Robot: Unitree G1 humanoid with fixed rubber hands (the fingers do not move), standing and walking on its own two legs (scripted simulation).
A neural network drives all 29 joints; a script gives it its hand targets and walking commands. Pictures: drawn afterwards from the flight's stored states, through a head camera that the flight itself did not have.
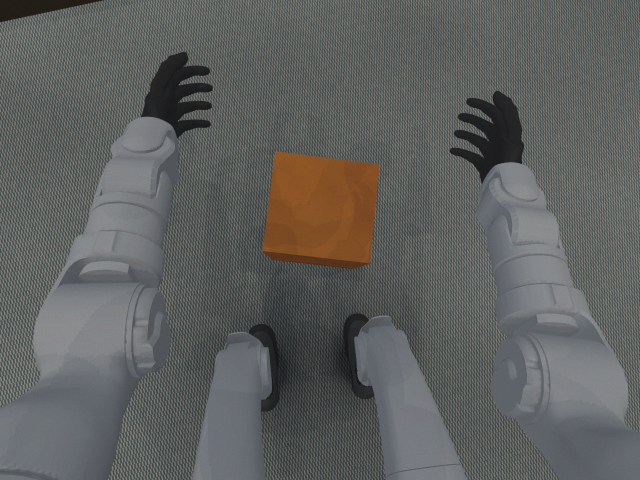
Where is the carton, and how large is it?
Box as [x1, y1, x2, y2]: [262, 151, 379, 268]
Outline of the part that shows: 275,151 262,250 272,259 349,268 369,263 379,164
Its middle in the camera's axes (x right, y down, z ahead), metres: +0.00 -0.05 +0.88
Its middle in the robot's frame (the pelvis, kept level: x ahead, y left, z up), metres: +0.47 -0.05 -0.51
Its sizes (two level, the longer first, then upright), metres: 0.210 0.200 0.250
